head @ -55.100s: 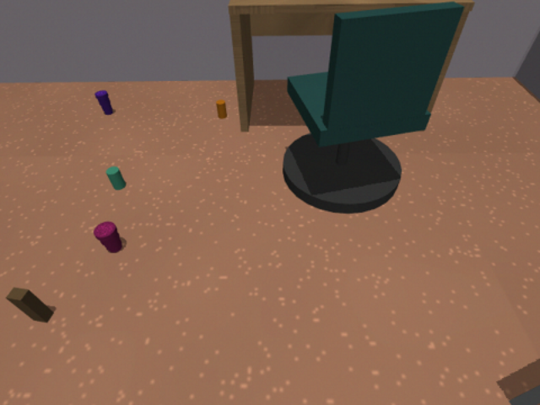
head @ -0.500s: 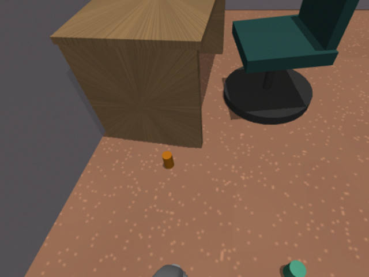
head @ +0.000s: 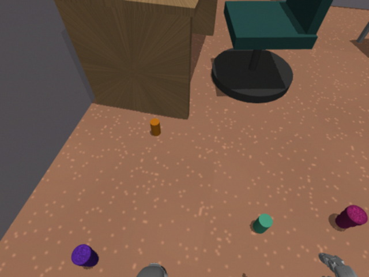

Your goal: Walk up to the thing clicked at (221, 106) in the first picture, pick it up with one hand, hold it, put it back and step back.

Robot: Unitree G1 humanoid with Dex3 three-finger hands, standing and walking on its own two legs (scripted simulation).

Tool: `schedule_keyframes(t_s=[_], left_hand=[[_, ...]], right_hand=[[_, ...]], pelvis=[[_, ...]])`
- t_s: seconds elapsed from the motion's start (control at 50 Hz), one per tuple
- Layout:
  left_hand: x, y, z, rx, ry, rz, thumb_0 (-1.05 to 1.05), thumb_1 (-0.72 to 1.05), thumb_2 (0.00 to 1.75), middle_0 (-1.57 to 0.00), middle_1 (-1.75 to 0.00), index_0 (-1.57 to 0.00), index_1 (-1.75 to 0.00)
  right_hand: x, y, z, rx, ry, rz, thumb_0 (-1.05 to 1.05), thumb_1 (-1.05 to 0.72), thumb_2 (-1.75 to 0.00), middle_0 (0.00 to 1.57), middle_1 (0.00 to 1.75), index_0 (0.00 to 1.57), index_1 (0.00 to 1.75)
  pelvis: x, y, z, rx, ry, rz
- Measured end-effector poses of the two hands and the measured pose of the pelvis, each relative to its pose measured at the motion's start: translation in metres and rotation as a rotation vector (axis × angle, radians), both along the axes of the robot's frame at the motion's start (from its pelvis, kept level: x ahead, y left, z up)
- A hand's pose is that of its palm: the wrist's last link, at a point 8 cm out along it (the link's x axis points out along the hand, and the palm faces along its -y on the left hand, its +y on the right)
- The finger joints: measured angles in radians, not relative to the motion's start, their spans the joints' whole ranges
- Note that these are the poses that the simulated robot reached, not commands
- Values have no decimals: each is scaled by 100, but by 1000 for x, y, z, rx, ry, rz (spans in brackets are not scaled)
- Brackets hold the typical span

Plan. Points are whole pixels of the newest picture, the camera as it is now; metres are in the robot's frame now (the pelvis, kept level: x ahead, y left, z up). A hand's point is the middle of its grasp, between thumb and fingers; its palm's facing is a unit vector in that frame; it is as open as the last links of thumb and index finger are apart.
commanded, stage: step back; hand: left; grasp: from above
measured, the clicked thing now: (155, 127) +1.05 +0.27 -0.70
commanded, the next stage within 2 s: stand in 1.20 s
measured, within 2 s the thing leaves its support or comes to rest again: neither
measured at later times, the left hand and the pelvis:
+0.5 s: hand out of the picture -0.06 +0.27 -0.13, palm faces +0.10 -0.91 -0.41, open 7.4 cm; pelvis -0.09 -0.01 +0.01, yaw +6 degrees
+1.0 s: hand out of the picture +0.00 +0.26 -0.14, palm faces +0.12 -0.90 -0.41, open 7.4 cm; pelvis -0.04 -0.01 +0.00, yaw +7 degrees
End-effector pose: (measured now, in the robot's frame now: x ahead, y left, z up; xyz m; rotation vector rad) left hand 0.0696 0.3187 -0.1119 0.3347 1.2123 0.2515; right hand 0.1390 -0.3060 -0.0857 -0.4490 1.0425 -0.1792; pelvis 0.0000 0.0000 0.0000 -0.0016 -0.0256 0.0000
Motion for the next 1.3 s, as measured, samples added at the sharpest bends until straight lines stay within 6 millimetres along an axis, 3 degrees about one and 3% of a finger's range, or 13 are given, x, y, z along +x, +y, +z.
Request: schedule_keyframes(t_s=[0.08,0.14,0.2,0.34,0.44,0.52,0.6,0.7,0.76,0.88,1.1,1.3], left_hand=[[-54,-18,3,24,45,17,1,90,90,-20,-30,-21,-30],[-93,-28,16,35,65,43,1,90,90,-20,-30,-21,-30],[-119,-31,29,56,89,69,1,90,90,-20,-30,-21,-30],[-139,-17,35,88,14,87,1,90,90,-20,-30,-21,-30],[-146,-5,24,66,-5,103,1,90,90,-20,-30,-21,-30],[-142,-9,22,25,8,92,1,90,90,-20,-30,-21,-30],[-125,-16,22,11,-14,61,1,90,90,-20,-30,-21,-30],[-102,-30,19,33,-57,49,1,90,90,-20,-30,-21,-30],[-96,-39,20,33,-76,62,1,90,90,-20,-30,-21,-30],[-92,-40,28,30,-63,85,1,90,90,-20,-30,-21,-30],[-61,-1,7,17,-44,109,1,90,90,-20,-30,-21,-30],[-52,-4,9,-28,-19,90,1,90,90,-20,-30,-21,-30]], right_hand=[[-24,-22,-16,26,-12,-18,0,-90,-90,21,30,21,30],[-53,-26,-18,57,35,-42,0,-91,-90,21,30,20,30],[-80,-30,-18,77,71,-51,0,-91,-90,21,30,20,30],[-139,-27,-35,77,215,-21,0,-91,-90,21,30,20,30],[-152,-9,-30,86,224,-11,1,-91,-90,21,30,20,30],[-152,-6,-18,97,165,-27,0,-91,-90,21,30,21,30],[-145,-15,-12,89,132,-37,0,-90,-90,21,30,21,30],[-130,-37,-23,79,138,-54,0,-90,-90,21,30,21,30],[-117,-38,-27,71,157,-45,0,-91,-90,21,30,20,30],[-88,-28,-26,79,158,0,0,-91,-90,21,30,20,30],[-62,16,-31,81,159,11,0,-91,-90,21,30,20,30],[-28,35,-15,109,89,38,0,-91,-90,21,30,20,30]], pelvis=[[-33,-16,-6,-50,-37,20],[-44,-24,3,17,-24,-1],[-55,-27,11,44,-12,13],[-79,-25,7,10,5,86],[-88,-18,6,52,-14,93],[-84,-15,12,18,-11,97],[-78,-21,14,16,-11,88],[-66,-34,4,-9,-24,89],[-58,-37,5,-10,-22,100],[-44,-31,11,3,-18,108],[-32,-2,1,12,-11,110],[-23,3,13,-8,-10,105]])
